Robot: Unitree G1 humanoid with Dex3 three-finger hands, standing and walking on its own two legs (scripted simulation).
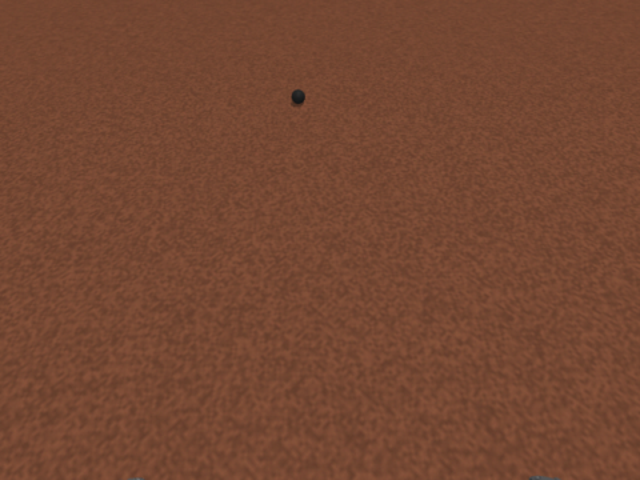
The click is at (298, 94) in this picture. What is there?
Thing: free ball
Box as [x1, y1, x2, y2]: [292, 90, 304, 103]
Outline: 295,90 292,93 292,99 294,102 300,103 304,99 304,94 301,90
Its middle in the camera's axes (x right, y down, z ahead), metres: -0.13 -0.85 +2.27
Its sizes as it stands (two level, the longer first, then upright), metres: 0.080 0.080 0.080
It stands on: the floor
